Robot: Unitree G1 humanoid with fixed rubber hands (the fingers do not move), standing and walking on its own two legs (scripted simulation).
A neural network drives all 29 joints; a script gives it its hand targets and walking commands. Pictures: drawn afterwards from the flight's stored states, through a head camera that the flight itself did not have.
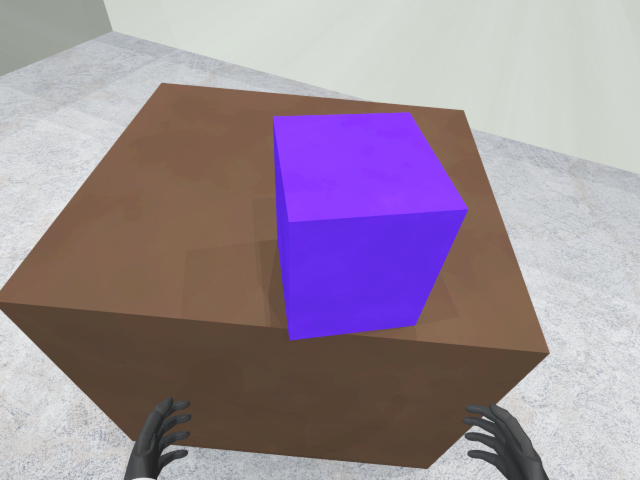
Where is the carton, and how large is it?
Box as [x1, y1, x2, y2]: [273, 112, 467, 339]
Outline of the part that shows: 409,112 273,117 277,239 289,339 415,324 465,215 467,208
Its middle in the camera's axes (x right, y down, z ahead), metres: +0.04 -0.02 +0.58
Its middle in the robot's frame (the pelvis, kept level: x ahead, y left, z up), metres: +0.45 -0.01 +0.07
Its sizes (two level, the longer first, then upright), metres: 0.210 0.200 0.250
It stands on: a pedestal, 0.73 m high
